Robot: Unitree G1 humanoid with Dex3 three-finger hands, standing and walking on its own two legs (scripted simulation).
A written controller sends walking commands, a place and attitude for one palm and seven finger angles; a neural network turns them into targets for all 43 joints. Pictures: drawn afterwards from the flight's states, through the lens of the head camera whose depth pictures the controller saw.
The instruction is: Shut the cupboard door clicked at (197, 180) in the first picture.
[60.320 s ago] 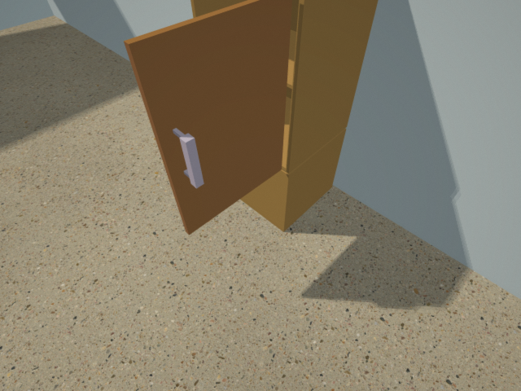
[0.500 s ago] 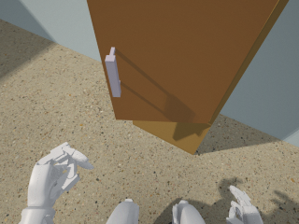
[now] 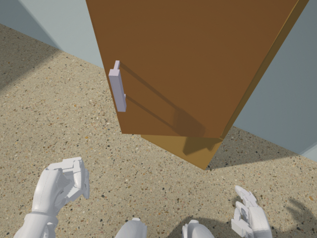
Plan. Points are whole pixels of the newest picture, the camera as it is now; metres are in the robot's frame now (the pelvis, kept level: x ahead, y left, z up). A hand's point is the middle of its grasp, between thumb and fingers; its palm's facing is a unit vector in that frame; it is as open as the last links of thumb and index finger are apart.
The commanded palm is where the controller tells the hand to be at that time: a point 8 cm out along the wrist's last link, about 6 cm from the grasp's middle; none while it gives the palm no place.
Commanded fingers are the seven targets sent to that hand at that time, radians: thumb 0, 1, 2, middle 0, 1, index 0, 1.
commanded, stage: raise the hand and make a fist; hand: left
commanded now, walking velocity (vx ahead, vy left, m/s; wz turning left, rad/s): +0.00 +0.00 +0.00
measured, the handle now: (119, 87) +0.50 +0.16 +0.06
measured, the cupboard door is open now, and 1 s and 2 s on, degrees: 27 27 27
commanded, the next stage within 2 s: bring the fist close to the handle in 0.44 s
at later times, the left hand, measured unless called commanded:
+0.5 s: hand (91, 185) +0.22 +0.16 +0.06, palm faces +0.01 -1.00 -0.05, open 3.1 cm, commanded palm +0.19 +0.22 +0.06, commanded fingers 0.00 0.90 0.90 -1.30 -1.50 -1.30 -1.50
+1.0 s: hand (107, 148) +0.30 +0.15 +0.07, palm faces -0.01 -1.00 -0.01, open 3.1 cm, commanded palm +0.29 +0.20 +0.06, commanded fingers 0.00 0.90 0.90 -1.30 -1.50 -1.30 -1.50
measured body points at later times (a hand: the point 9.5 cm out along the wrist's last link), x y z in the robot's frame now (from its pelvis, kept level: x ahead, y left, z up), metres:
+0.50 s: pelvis +0.00 -0.02 +0.00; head +0.06 -0.03 +0.45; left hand +0.21 +0.22 +0.06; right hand +0.17 -0.26 -0.08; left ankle +0.00 +0.10 -0.65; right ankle +0.03 -0.11 -0.65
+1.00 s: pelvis -0.01 -0.01 +0.01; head +0.06 -0.01 +0.45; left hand +0.30 +0.20 +0.07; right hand +0.15 -0.25 -0.09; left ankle +0.00 +0.10 -0.65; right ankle +0.03 -0.11 -0.65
